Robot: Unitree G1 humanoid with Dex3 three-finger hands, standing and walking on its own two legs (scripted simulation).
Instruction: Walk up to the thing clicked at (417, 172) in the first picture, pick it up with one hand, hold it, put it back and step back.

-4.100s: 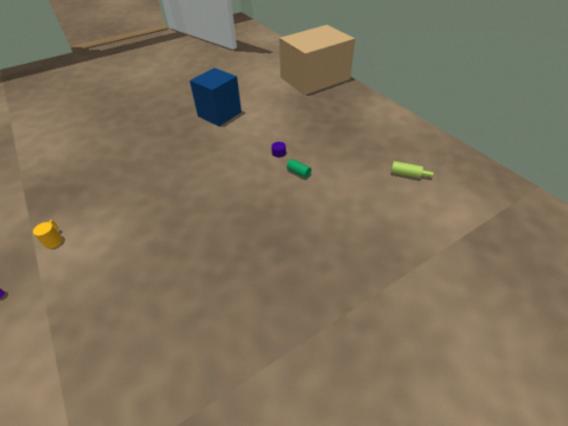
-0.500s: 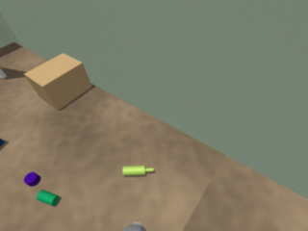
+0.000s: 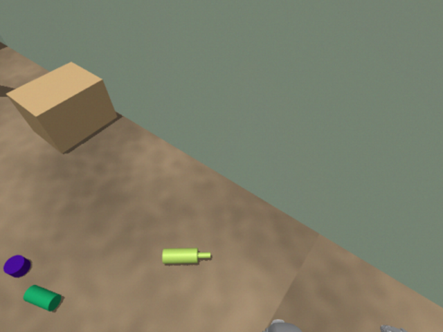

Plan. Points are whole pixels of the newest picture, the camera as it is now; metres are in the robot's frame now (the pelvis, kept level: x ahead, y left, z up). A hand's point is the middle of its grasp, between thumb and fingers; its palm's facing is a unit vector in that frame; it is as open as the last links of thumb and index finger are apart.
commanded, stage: walk up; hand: left
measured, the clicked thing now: (187, 255) +0.53 +0.17 -0.72
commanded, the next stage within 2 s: none
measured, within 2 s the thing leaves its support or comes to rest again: neither
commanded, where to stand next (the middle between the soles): +0.12 +0.00 m, yaw -2 degrees
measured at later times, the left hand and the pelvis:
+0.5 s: hand out of the picture +0.08 +0.26 -0.15, palm faces +0.00 -0.94 -0.35, open 7.4 cm; pelvis -0.02 +0.00 +0.00, yaw +0 degrees
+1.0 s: hand out of the picture +0.08 +0.26 -0.13, palm faces +0.02 -0.93 -0.36, open 7.4 cm; pelvis +0.02 +0.00 +0.02, yaw +1 degrees
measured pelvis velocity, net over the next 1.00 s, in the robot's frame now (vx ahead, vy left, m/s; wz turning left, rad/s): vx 0.02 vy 0.00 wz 0.02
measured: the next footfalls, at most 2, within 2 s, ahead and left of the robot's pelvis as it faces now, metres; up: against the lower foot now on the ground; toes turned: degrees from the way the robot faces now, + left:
right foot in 0.02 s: +0.11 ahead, -0.14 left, +0.00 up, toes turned -1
left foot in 0.30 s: +0.01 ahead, +0.13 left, +0.00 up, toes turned +0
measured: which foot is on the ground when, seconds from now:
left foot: down 0.00-0.06, up 0.08-0.28, down 0.30-1.00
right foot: up 0.00-0.00, down 0.02-1.00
